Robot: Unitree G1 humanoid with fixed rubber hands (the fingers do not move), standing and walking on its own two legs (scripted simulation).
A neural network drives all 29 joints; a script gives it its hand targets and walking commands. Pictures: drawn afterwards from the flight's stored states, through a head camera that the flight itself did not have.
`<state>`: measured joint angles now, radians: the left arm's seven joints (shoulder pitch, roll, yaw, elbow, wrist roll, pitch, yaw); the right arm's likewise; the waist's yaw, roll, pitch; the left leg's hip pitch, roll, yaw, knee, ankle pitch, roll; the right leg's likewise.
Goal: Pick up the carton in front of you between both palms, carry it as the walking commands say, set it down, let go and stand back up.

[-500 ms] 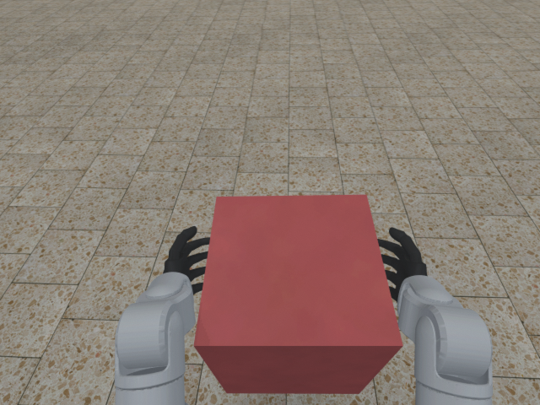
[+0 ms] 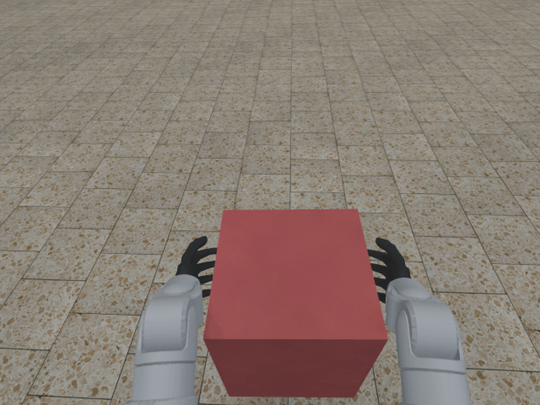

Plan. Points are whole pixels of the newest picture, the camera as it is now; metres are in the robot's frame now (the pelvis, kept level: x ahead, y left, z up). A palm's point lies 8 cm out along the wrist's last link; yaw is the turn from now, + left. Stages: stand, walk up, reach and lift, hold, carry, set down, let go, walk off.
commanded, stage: carry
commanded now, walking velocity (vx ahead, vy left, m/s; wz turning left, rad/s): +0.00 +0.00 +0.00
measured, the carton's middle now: (290, 306) +0.27 +0.00 -0.02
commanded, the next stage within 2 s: hold in 0.56 s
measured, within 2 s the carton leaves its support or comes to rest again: neither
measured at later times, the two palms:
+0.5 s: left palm (188, 290) +0.27 +0.16 +0.04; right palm (389, 293) +0.27 -0.14 +0.04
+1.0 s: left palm (162, 318) +0.22 +0.18 +0.05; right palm (372, 295) +0.26 -0.12 +0.05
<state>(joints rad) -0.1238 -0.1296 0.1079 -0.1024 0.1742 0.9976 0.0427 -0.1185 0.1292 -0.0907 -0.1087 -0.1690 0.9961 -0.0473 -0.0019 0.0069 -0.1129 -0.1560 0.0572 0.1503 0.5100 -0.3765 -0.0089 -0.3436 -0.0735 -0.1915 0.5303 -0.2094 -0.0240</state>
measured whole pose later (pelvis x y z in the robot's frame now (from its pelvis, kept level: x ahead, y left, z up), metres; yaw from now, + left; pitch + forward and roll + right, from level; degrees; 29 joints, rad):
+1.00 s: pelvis -0.05 -0.01 +0.01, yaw +8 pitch -8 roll +0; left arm -0.27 -0.15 0.24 0.27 0.27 0.68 -0.01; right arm -0.25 0.15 -0.20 0.21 -0.29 0.72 -0.01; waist 0.00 0.04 0.07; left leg -0.03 -0.01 -0.05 0.41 -0.25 0.00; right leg -0.13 -0.01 0.01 0.38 -0.12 0.01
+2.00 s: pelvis -0.08 -0.01 -0.13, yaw +11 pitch +39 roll +2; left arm -0.73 -0.13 0.45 0.60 0.21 0.23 0.06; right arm -0.72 0.08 -0.44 0.58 -0.26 0.24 0.01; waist -0.02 0.04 -0.19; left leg -1.46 -0.11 -0.08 1.27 -0.49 -0.02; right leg -1.55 0.05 0.10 1.21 -0.34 0.04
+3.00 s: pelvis -0.12 -0.03 -0.36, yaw +16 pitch +44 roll +2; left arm -1.34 0.12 0.29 0.90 0.04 0.22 0.17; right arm -1.26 -0.18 -0.40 0.80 -0.10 0.24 -0.06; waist -0.08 0.03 0.18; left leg -2.20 -0.22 -0.06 2.08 -0.64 -0.09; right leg -2.30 0.07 0.10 2.01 -0.47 0.07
